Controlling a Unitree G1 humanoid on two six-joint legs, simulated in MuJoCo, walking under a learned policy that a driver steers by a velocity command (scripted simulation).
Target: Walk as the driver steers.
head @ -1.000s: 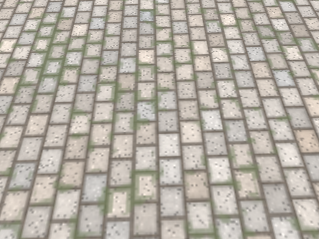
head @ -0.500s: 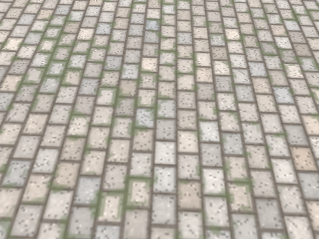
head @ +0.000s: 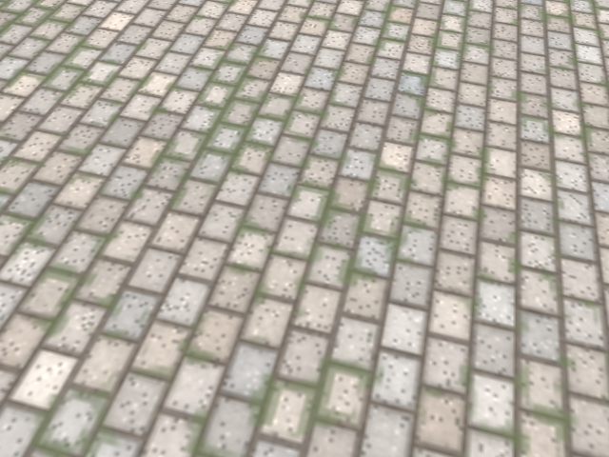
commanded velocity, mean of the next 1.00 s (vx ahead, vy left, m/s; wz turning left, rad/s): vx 0.81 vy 0.00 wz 0.08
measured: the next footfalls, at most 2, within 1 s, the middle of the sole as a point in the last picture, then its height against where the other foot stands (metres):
right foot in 0.36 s outside the picture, level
left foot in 0.86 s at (437, 400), level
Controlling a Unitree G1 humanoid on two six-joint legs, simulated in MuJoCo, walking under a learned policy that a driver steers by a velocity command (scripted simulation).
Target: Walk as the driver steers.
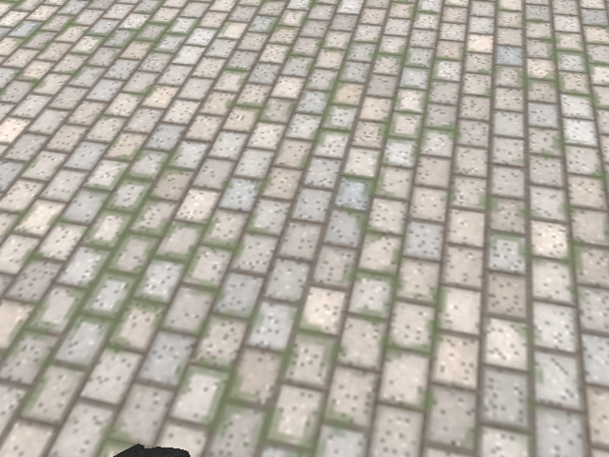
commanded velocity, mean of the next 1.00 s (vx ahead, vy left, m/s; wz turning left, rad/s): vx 0.67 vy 0.00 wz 0.08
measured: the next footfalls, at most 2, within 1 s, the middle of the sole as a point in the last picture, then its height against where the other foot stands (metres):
right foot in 0.24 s outside the picture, level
left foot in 0.64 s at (248, 372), level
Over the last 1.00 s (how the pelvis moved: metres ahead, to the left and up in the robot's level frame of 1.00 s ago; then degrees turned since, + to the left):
0.61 -0.29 -0.02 5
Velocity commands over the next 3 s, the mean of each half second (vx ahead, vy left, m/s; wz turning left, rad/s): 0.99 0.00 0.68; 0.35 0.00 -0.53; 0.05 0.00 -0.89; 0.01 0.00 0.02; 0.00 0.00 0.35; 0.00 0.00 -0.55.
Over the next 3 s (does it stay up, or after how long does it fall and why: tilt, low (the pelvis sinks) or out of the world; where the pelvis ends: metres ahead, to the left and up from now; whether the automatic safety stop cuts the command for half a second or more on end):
stays up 0.80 0.02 0.03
